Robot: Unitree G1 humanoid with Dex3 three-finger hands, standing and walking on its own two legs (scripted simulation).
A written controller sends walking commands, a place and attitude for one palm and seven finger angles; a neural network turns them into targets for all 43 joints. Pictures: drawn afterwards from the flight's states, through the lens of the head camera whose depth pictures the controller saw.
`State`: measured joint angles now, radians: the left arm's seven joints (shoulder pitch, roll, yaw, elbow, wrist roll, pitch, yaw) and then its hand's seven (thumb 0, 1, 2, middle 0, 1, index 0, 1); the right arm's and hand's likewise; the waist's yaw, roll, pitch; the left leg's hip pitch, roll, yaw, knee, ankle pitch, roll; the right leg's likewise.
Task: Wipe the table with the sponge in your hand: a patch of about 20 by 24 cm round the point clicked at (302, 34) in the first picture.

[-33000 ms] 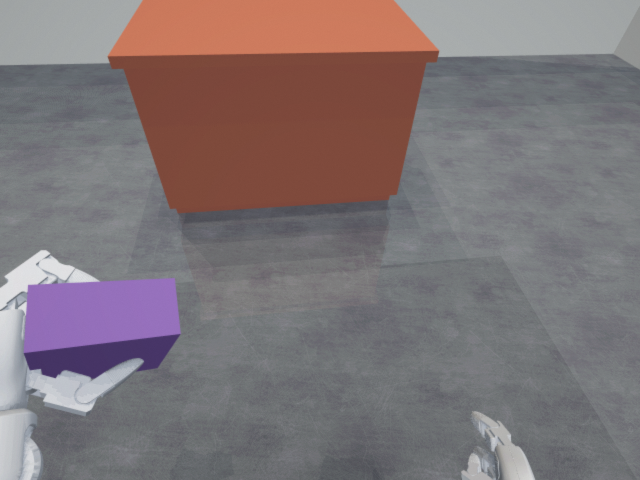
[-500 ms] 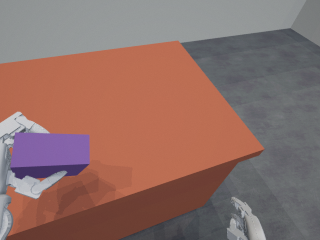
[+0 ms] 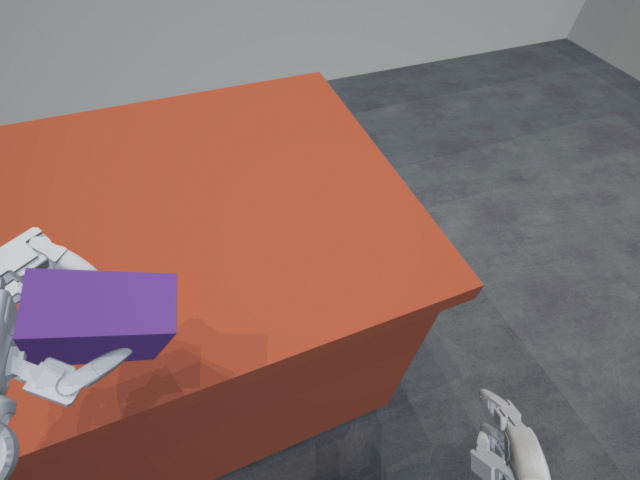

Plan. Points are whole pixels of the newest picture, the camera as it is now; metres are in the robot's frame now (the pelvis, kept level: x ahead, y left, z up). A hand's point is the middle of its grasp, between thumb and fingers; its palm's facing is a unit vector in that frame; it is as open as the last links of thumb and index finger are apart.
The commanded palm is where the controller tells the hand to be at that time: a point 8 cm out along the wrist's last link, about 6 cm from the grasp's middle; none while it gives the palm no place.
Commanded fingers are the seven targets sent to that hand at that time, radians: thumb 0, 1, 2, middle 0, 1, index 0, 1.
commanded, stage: shuffle to correct the standing spot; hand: left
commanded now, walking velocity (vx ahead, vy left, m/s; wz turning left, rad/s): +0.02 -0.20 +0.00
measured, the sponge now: (122, 321) +0.23 +0.21 +0.14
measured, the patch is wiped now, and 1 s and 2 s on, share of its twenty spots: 0.00 0.00 0.00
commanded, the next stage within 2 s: come to a stop and stand still in 0.54 s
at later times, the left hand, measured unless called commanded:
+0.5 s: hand (90, 316) +0.22 +0.23 +0.16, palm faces +0.30 -0.85 -0.44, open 9.9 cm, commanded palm +0.16 +0.27 +0.18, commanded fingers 0.00 0.10 1.30 -1.20 -1.60 -1.20 -1.60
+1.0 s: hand (89, 317) +0.23 +0.24 +0.15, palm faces +0.24 -0.86 -0.46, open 9.9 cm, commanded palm +0.17 +0.28 +0.18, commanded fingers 0.00 0.10 1.30 -1.20 -1.60 -1.20 -1.60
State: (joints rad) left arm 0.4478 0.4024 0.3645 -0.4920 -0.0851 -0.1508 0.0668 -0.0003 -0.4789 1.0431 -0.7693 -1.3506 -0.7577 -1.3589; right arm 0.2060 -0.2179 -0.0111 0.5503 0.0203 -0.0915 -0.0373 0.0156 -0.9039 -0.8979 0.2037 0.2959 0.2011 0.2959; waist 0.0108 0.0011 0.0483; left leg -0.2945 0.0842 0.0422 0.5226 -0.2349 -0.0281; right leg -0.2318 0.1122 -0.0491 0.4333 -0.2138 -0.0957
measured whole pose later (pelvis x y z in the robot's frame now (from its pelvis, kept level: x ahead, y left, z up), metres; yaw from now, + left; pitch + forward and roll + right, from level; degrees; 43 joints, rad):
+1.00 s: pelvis +0.01 +0.01 +0.00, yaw -1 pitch +0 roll +0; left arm 0.49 0.40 0.36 -0.50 -0.05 -0.23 0.05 0.00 -0.48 1.04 -0.77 -1.35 -0.76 -1.36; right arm 0.25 -0.22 -0.01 0.60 0.02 -0.14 -0.02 0.02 -0.91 -0.90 0.20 0.30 0.20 0.30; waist 0.00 -0.01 0.08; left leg -0.28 0.01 0.04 0.53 -0.26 0.02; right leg -0.26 0.10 -0.02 0.51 -0.26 -0.08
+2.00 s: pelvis +0.00 +0.06 +0.01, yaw +1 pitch -1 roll -1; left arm 0.44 0.40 0.35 -0.47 -0.04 -0.21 0.09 0.00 -0.48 1.04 -0.77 -1.35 -0.76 -1.36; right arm 0.22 -0.21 0.02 0.57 0.02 -0.11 -0.04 0.02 -0.90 -0.90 0.20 0.30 0.20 0.30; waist 0.02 -0.01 0.07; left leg -0.22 -0.07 0.04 0.42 -0.20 0.08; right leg -0.18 0.02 -0.02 0.39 -0.20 0.00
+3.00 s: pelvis +0.00 -0.01 -0.02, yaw +1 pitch +0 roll +1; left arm 0.32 0.68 0.37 -0.40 0.24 0.17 -0.03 0.00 -0.48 1.05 -0.77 -1.35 -0.76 -1.36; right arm 0.19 -0.30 0.00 0.59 0.04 0.00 -0.13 0.02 -0.90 -0.90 0.20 0.30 0.20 0.30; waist 0.08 0.08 -0.02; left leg -0.35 -0.02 0.01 0.67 -0.32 0.00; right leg -0.34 0.08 -0.04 0.68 -0.35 -0.10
